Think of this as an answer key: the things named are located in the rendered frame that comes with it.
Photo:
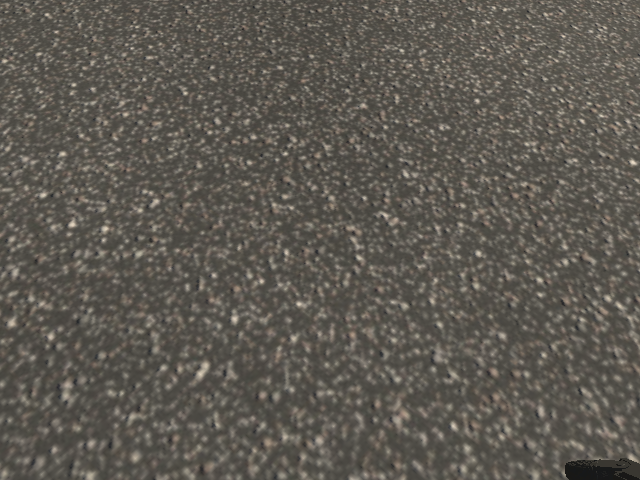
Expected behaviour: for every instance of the robot right hand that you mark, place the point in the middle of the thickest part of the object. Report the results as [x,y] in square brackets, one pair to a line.
[624,469]

